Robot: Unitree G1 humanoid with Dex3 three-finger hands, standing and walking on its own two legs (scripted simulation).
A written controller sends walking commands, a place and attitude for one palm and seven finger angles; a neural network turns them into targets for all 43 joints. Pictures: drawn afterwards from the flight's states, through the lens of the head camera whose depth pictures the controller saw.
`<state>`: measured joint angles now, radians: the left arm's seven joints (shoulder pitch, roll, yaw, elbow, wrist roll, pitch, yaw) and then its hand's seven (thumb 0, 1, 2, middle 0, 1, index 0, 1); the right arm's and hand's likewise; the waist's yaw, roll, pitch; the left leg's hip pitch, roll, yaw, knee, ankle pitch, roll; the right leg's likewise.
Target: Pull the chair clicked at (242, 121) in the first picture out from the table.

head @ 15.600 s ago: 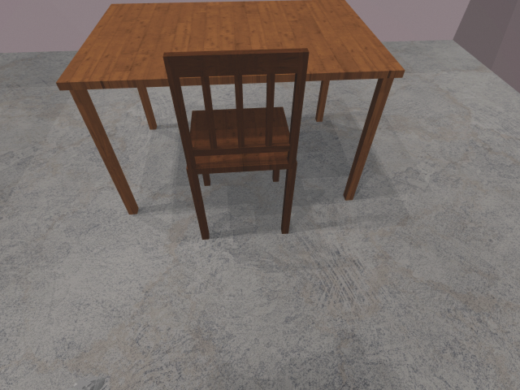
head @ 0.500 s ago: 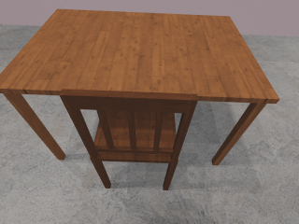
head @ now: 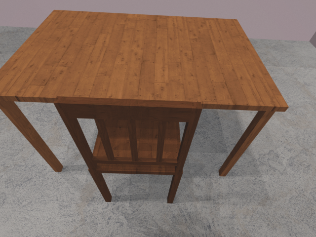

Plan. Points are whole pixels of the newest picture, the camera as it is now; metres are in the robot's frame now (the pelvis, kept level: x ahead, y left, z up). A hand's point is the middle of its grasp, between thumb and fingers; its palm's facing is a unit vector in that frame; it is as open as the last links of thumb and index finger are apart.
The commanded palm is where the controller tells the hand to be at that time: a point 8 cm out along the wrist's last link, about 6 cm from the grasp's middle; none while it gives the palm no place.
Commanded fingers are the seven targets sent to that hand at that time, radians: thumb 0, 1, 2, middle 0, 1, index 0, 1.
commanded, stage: shuffle to correct the standing spot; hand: left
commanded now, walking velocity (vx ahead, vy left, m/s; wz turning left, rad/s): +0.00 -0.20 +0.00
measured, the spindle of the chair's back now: (133, 141) +0.43 +0.11 -0.10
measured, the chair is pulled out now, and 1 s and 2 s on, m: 0.00 0.00 0.00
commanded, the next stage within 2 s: come to a stop and stand still in 0.22 s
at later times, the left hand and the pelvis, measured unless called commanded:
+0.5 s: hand out of the picture +0.09 +0.07 -0.18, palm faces -0.02 -0.97 -0.22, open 7.3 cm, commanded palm none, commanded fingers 0.00 0.90 0.90 -0.20 -0.30 -0.20 -0.30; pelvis +0.03 -0.10 -0.01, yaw +1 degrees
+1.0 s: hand out of the picture +0.05 +0.17 -0.18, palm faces +0.05 -0.98 -0.21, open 7.4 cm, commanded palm none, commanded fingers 0.00 0.90 0.90 -0.20 -0.30 -0.20 -0.30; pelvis +0.01 -0.03 +0.00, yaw +2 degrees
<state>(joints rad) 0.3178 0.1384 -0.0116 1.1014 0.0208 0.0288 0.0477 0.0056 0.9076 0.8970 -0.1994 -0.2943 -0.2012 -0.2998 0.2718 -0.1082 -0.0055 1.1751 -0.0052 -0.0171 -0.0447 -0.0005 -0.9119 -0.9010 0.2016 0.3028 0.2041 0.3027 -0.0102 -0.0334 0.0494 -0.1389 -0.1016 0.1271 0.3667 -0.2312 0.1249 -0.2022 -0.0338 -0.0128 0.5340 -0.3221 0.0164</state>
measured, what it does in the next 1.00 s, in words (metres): steps on the spot: right foot, then left foot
